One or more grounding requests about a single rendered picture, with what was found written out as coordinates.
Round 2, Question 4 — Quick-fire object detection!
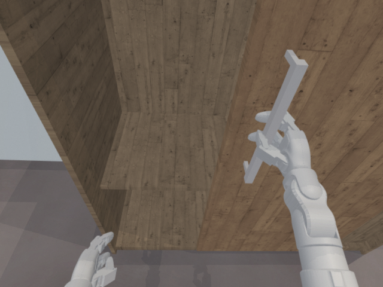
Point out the robot left hand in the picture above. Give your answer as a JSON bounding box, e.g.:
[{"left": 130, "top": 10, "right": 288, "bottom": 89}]
[{"left": 71, "top": 232, "right": 117, "bottom": 287}]

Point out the robot right hand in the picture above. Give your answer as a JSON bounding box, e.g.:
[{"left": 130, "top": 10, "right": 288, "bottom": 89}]
[{"left": 248, "top": 111, "right": 311, "bottom": 177}]

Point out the robot right forearm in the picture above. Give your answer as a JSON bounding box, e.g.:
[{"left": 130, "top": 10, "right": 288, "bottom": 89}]
[{"left": 282, "top": 167, "right": 358, "bottom": 287}]

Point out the wardrobe door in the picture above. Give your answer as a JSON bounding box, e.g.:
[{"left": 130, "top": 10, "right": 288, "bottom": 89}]
[
  {"left": 196, "top": 0, "right": 383, "bottom": 251},
  {"left": 341, "top": 211, "right": 383, "bottom": 243}
]

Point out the handle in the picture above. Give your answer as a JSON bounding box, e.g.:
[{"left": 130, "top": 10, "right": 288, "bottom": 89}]
[{"left": 243, "top": 50, "right": 309, "bottom": 184}]

